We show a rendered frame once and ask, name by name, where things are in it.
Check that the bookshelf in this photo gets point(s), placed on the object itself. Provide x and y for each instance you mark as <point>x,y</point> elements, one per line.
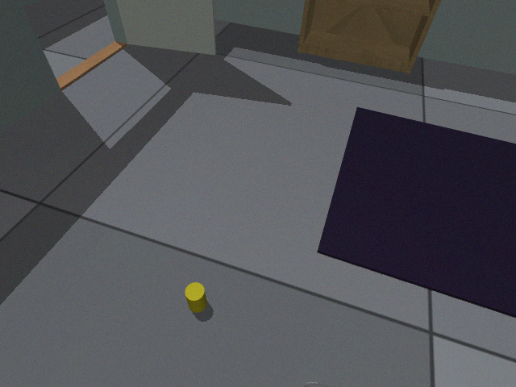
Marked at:
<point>382,33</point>

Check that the can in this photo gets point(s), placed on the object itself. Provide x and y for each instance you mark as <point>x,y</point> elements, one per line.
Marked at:
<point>196,297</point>

